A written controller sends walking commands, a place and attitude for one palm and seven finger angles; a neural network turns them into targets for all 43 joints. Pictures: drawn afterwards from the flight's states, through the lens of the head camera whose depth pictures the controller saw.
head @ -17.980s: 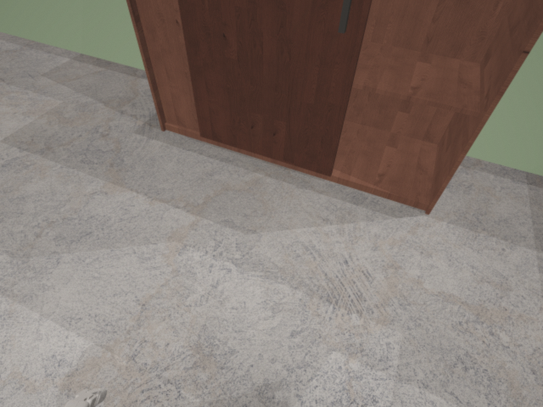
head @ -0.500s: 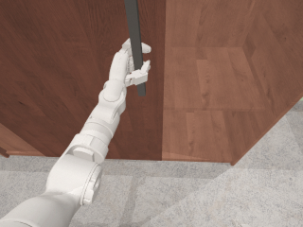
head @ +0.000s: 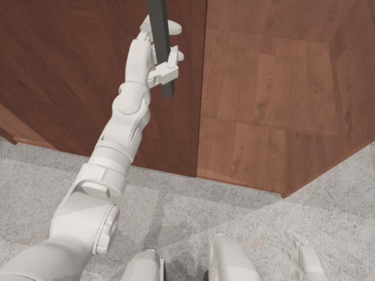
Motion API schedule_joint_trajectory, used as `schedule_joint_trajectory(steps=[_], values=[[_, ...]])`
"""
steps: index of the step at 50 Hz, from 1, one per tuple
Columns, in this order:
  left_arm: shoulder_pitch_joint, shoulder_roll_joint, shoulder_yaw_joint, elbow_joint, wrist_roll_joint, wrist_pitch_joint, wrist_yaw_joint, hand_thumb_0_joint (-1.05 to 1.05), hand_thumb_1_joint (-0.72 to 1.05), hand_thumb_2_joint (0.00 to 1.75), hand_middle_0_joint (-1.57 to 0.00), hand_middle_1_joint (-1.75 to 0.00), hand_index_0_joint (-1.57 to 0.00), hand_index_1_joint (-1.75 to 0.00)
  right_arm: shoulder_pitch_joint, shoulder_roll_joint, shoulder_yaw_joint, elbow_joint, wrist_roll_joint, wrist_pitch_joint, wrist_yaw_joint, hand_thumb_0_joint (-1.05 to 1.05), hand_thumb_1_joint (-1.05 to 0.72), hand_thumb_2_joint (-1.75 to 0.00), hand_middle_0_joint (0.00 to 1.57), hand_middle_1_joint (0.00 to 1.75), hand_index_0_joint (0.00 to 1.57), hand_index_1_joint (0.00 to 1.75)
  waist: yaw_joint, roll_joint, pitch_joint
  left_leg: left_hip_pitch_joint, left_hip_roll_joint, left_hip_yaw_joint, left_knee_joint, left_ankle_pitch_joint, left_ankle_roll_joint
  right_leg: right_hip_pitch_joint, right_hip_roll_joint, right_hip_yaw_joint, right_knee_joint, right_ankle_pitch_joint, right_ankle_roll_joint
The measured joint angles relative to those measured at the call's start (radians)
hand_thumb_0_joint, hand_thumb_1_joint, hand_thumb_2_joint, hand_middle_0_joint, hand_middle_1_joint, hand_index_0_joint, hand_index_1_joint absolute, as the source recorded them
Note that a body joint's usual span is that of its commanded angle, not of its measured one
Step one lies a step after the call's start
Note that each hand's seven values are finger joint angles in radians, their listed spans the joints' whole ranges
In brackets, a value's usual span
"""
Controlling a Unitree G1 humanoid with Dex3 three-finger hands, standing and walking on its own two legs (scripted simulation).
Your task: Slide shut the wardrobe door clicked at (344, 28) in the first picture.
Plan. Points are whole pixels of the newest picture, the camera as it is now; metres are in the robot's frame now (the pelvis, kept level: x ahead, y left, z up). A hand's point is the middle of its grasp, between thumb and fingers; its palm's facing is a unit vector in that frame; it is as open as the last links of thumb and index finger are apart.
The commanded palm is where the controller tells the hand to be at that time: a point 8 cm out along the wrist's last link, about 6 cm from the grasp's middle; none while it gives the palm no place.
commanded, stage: step sideways, sliding the door along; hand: left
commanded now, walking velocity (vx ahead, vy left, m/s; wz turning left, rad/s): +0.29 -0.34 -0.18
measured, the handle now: (164, 29) +0.52 +0.09 +0.18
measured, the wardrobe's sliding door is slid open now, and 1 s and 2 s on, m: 0.46 0.13 0.00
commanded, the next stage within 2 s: stop walking and hold the door there in 1.78 s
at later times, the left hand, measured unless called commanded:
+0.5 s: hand (224, 71) +0.46 -0.02 +0.14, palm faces +0.21 -0.98 -0.07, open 6.2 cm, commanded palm +0.43 -0.04 +0.14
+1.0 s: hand (360, 94) +0.42 -0.26 +0.14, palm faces -0.02 -1.00 -0.03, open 6.0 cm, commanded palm +0.40 -0.25 +0.14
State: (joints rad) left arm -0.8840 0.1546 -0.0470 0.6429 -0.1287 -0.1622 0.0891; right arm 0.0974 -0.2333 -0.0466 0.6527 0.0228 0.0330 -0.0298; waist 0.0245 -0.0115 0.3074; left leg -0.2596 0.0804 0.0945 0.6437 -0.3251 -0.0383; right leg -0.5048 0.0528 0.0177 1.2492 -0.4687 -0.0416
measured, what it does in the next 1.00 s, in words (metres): steps to the right: right foot, then left foot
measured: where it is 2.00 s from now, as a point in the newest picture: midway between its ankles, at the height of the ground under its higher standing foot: outside the picture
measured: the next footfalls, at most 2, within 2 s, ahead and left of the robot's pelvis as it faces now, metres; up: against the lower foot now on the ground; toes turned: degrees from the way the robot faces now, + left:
right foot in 0.20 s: +0.17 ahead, -0.32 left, +0.00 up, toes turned +2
left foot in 0.38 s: +0.09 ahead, +0.03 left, +0.00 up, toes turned +12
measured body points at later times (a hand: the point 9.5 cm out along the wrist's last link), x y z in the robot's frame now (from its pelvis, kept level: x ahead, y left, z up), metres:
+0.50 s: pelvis +0.07 -0.19 +0.00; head +0.17 -0.19 +0.43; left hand +0.45 +0.03 +0.15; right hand +0.31 -0.39 -0.11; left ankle +0.05 +0.02 -0.72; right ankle +0.12 -0.29 -0.70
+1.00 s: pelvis +0.08 -0.32 +0.00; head +0.18 -0.34 +0.44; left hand +0.42 -0.20 +0.15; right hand +0.30 -0.51 -0.11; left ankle +0.06 -0.12 -0.72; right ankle +0.11 -0.43 -0.71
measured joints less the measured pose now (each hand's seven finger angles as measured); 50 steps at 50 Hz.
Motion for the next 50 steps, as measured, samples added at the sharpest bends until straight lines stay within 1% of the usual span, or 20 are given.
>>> schedule_joint_trajectory(steps=[2,5,9,10,12,14,16,18,20,22,24,28,30,34,36,38,41,43,46,50], values=[[0.013,0.004,-0.006,-0.04,0.002,0.015,0.005,-0.01,0.74,0.86,-0.42,-1.4,-0.22,-1.4,-0.009,0.006,0.006,-0.007,0.008,0.003,0.005,0.01,-0.91,-0.9,0.19,0.3,0.2,0.3,0.017,0.021,0.014,0.006,0.034,-0.024,-0.007,0.005,-0.022,-0.049,-0.042,0.014,-0.03,0.011,0.009],[0.031,0.004,-0.024,-0.095,0.003,0.04,0.008,-0.01,0.75,0.86,-0.41,-1.4,-0.2,-1.4,0.006,0.027,0.016,-0.027,0.025,-0.002,0.009,0.01,-0.91,-0.9,0.19,0.3,0.2,0.3,0.059,0.046,0.03,0.027,0.087,-0.059,-0.021,0.007,-0.058,-0.041,-0.112,0.011,-0.23,0.071,0.023],[0.09,0.026,-0.017,-0.169,0.002,0.051,0.008,-0.01,0.75,0.86,-0.41,-1.4,-0.17,-1.4,0.026,0.063,0.037,-0.052,0.041,-0.02,0.015,0.01,-0.9,-0.9,0.2,0.3,0.2,0.3,0.102,0.073,0.029,0.058,0.156,-0.099,-0.003,-0.024,-0.112,0.073,-0.135,-0.018,-0.474,0.162,0.036],[0.108,0.034,-0.008,-0.184,0.002,0.053,0.01,-0.01,0.74,0.86,-0.42,-1.4,-0.17,-1.4,0.029,0.071,0.043,-0.056,0.044,-0.023,0.017,0.01,-0.9,-0.9,0.2,0.3,0.2,0.3,0.107,0.076,0.023,0.058,0.169,-0.11,0.022,-0.04,-0.115,0.118,-0.129,-0.026,-0.542,0.207,0.037],[0.141,0.032,0.036,-0.215,0.006,0.048,0.026,-0.02,0.73,0.86,-0.42,-1.4,-0.17,-1.4,-0.004,0.056,0.044,-0.05,0.05,-0.03,0.02,0.01,-0.9,-0.9,0.2,0.3,0.2,0.3,0.083,0.147,0.049,0.037,0.223,-0.16,0.108,-0.02,-0.059,0.171,-0.085,-0.08,-0.56,0.237,0.064],[0.178,0.032,0.072,-0.239,0.017,0.043,0.034,-0.03,0.71,0.85,-0.43,-1.4,-0.18,-1.4,-0.048,0.045,0.034,-0.027,0.043,-0.028,0.011,0.01,-0.9,-0.9,0.2,0.3,0.2,0.3,0.053,0.155,0.056,-0.02,0.18,-0.191,0.239,-0.091,-0.027,0.178,-0.088,-0.104,-0.552,0.217,0.054],[0.216,0.025,0.088,-0.28,0.018,0.057,0.046,-0.03,0.71,0.86,-0.44,-1.4,-0.19,-1.4,-0.076,0.033,0.024,-0.016,0.036,-0.042,-0.006,0.01,-0.9,-0.9,0.2,0.3,0.2,0.3,0.038,0.127,0.047,-0.058,0.097,-0.165,0.299,-0.192,-0.007,0.174,-0.108,-0.107,-0.572,0.217,0.038],[0.251,0.011,0.088,-0.325,0.014,0.068,0.063,-0.02,0.71,0.86,-0.44,-1.4,-0.2,-1.4,-0.085,0.013,0.017,-0.023,0.032,-0.062,-0.018,0.01,-0.91,-0.9,0.2,0.3,0.2,0.3,0.027,0.108,0.032,-0.037,0.048,-0.095,0.136,-0.117,0.008,0.167,-0.115,-0.114,-0.6,0.239,0.027],[0.272,0.002,0.074,-0.366,0.003,0.077,0.066,-0.01,0.72,0.86,-0.44,-1.4,-0.21,-1.4,-0.078,-0.001,0.001,-0.046,0.027,-0.068,-0.015,0.01,-0.91,-0.9,0.2,0.3,0.2,0.3,0.031,0.1,0.013,0.006,0.058,-0.044,-0.028,0.097,0.007,0.131,-0.096,-0.111,-0.552,0.242,0.03],[0.279,0.003,0.062,-0.388,0.01,0.073,0.053,0.0,0.72,0.85,-0.44,-1.4,-0.22,-1.4,-0.068,0.008,-0.019,-0.062,0.021,-0.072,0.007,0.01,-0.91,-0.9,0.2,0.3,0.2,0.3,0.068,0.055,0.023,0.032,0.07,-0.023,-0.037,0.061,-0.04,0.094,-0.075,-0.051,-0.43,0.112,0.037],[0.302,-0.003,0.055,-0.409,0.025,0.064,0.047,0.0,0.73,0.84,-0.45,-1.4,-0.22,-1.4,-0.05,0.004,-0.023,-0.081,0.018,-0.082,0.031,0.01,-0.91,-0.9,0.19,0.3,0.2,0.3,0.082,0.052,0.022,0.048,0.097,-0.031,-0.046,0.034,-0.066,0.092,-0.059,-0.037,-0.386,0.051,0.035],[0.369,0.008,0.059,-0.47,0.034,0.052,0.042,0.0,0.72,0.84,-0.45,-1.4,-0.21,-1.4,-0.027,0.001,-0.012,-0.111,0.022,-0.093,0.051,0.01,-0.91,-0.9,0.19,0.3,0.2,0.3,0.094,0.075,0.014,0.063,0.166,-0.046,-0.022,0.013,-0.116,0.182,-0.058,-0.046,-0.547,0.165,0.035],[0.402,0.001,0.074,-0.499,0.041,0.036,0.043,-0.01,0.71,0.84,-0.45,-1.4,-0.21,-1.4,-0.041,-0.002,-0.011,-0.108,0.03,-0.094,0.05,0.01,-0.91,-0.9,0.19,0.3,0.2,0.3,0.067,0.122,0.037,0.045,0.213,-0.075,0.034,0.034,-0.061,0.217,-0.017,-0.09,-0.566,0.177,0.004],[0.495,-0.027,0.073,-0.581,0.04,0.016,0.054,0.0,0.71,0.84,-0.45,-1.4,-0.23,-1.4,-0.063,0.011,-0.005,-0.08,0.025,-0.094,0.03,0.01,-0.91,-0.9,0.19,0.3,0.2,0.3,0.047,0.077,0.01,-0.056,0.074,-0.104,0.229,-0.195,-0.009,0.188,-0.032,-0.08,-0.617,0.197,-0.039],[0.538,-0.052,0.055,-0.625,0.04,0.009,0.069,0.01,0.73,0.84,-0.45,-1.4,-0.24,-1.4,-0.066,0.013,0.0,-0.078,0.022,-0.102,0.023,0.01,-0.91,-0.9,0.19,0.3,0.2,0.3,0.04,0.056,-0.003,-0.059,0.014,-0.07,0.163,-0.214,-0.004,0.181,-0.036,-0.067,-0.669,0.236,-0.047],[0.571,-0.065,0.027,-0.66,0.055,-0.001,0.081,0.01,0.73,0.83,-0.45,-1.4,-0.25,-1.4,-0.068,0.015,0.005,-0.084,0.019,-0.093,0.022,0.01,-0.91,-0.9,0.19,0.3,0.2,0.3,0.03,0.045,-0.014,-0.035,-0.013,-0.021,0.032,-0.127,-0.001,0.173,-0.028,-0.061,-0.704,0.27,-0.052],[0.599,-0.074,-0.029,-0.699,0.058,-0.006,0.077,0.02,0.74,0.82,-0.44,-1.4,-0.26,-1.4,-0.063,0.016,0.004,-0.099,0.016,-0.073,0.027,0.01,-0.91,-0.9,0.19,0.3,0.2,0.3,0.024,0.046,-0.04,0.037,0.017,0.038,-0.144,0.128,0.019,0.15,0.013,-0.067,-0.686,0.269,-0.045],[0.577,-0.068,-0.066,-0.69,0.065,-0.01,0.063,0.02,0.75,0.81,-0.43,-1.4,-0.25,-1.39,-0.06,0.032,-0.004,-0.108,0.01,-0.065,0.037,0.01,-0.91,-0.9,0.19,0.3,0.2,0.3,0.037,0.01,-0.025,0.054,0.021,0.053,-0.138,0.084,-0.013,0.114,0.012,-0.038,-0.572,0.187,0.005],[0.565,-0.097,-0.104,-0.672,0.081,-0.008,0.048,0.02,0.76,0.81,-0.42,-1.4,-0.25,-1.39,-0.041,0.03,0.004,-0.129,-0.001,-0.073,0.053,0.01,-0.91,-0.9,0.19,0.3,0.2,0.3,0.052,0.027,-0.017,0.059,0.057,0.046,-0.111,0.046,-0.048,0.079,-0.003,-0.024,-0.419,0.066,0.03],[0.584,-0.111,-0.128,-0.682,0.079,0.001,0.042,0.02,0.76,0.79,-0.41,-1.4,-0.25,-1.39,-0.032,0.045,0.024,-0.14,0.005,-0.072,0.062,0.01,-0.91,-0.9,0.19,0.3,0.2,0.3,0.075,0.067,-0.024,0.065,0.134,0.05,-0.065,0.023,-0.098,0.133,-0.06,-0.032,-0.478,0.104,0.043]])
